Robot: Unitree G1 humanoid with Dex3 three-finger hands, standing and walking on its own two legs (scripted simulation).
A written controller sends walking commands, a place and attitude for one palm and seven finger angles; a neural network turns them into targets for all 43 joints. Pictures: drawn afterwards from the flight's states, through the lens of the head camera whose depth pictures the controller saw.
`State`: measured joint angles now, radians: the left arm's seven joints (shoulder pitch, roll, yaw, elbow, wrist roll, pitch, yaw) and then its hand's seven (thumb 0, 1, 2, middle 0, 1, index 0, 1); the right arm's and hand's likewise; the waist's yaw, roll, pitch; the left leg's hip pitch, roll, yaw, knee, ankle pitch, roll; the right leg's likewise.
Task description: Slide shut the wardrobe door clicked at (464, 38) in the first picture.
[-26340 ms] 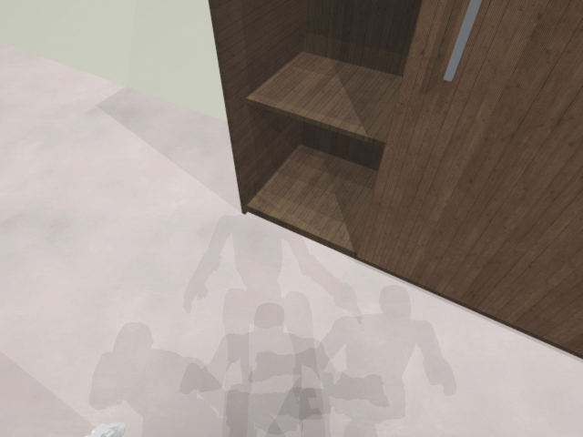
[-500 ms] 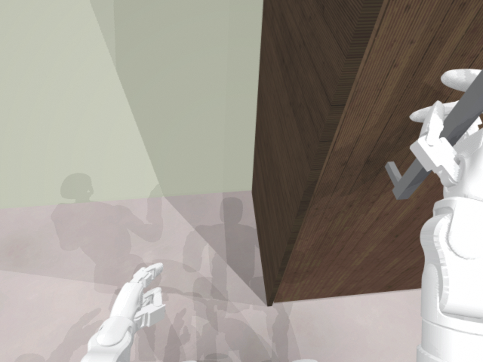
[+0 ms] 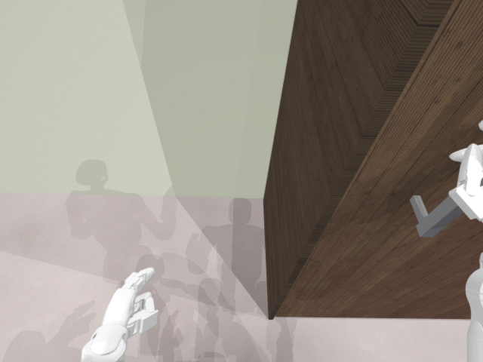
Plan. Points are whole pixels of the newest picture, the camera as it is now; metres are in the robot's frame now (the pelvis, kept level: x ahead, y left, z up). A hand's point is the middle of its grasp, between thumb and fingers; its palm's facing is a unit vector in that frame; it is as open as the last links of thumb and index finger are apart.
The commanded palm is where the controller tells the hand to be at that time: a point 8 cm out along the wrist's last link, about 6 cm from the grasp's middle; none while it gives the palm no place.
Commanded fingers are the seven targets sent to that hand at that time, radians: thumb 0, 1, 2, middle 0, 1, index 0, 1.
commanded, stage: stop walking and hold the door there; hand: right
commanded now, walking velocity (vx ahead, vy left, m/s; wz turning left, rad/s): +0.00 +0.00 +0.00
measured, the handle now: out of the picture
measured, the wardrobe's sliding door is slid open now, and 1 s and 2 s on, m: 0.00 0.00 0.00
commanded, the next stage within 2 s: loosen the grip on the handle in 0.66 s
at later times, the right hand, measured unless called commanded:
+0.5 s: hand (464, 188) +0.28 -0.22 +0.23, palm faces +0.26 +0.96 -0.09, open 5.9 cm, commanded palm +0.23 -0.24 +0.23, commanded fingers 0.00 -0.90 -0.90 0.45 1.40 0.45 1.40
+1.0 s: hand (466, 181) +0.28 -0.22 +0.23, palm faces +0.36 +0.93 -0.02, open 8.6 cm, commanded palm +0.22 -0.26 +0.23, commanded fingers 0.00 0.55 -0.20 0.41 1.35 0.41 1.35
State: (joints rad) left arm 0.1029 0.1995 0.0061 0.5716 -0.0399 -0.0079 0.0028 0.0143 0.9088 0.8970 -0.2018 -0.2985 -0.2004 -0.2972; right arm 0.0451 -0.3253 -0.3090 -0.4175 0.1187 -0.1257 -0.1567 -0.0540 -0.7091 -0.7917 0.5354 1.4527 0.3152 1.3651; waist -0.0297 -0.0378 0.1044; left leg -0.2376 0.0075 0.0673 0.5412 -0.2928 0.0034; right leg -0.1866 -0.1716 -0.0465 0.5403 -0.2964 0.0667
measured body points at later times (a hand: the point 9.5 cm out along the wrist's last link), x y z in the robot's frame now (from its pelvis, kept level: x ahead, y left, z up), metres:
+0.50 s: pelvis -0.02 -0.05 +0.01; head -0.02 -0.05 +0.46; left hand +0.14 +0.17 -0.09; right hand +0.26 -0.27 +0.23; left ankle +0.00 +0.12 -0.73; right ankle -0.04 -0.19 -0.73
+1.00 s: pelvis -0.02 -0.03 +0.01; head -0.03 -0.03 +0.46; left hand +0.18 +0.15 -0.08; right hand +0.26 -0.27 +0.23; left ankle +0.00 +0.12 -0.73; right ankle -0.04 -0.19 -0.73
